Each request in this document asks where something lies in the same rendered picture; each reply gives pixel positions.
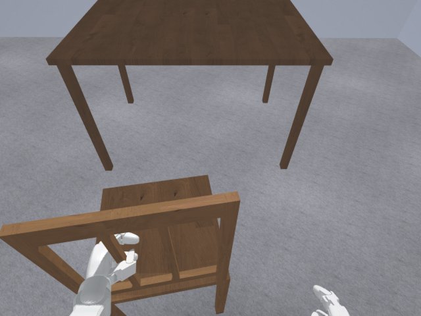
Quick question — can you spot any chair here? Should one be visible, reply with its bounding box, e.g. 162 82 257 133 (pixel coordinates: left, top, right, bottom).
0 175 241 316

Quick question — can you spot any robot right hand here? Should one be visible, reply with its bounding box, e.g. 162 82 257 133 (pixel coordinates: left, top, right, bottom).
311 285 350 316

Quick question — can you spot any table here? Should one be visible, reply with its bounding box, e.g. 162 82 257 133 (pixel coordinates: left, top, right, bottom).
46 0 333 171

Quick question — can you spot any robot left forearm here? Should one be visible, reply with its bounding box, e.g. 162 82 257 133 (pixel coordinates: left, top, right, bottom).
70 276 111 316

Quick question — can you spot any robot left hand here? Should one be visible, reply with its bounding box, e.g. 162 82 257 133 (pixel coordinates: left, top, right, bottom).
86 232 139 285

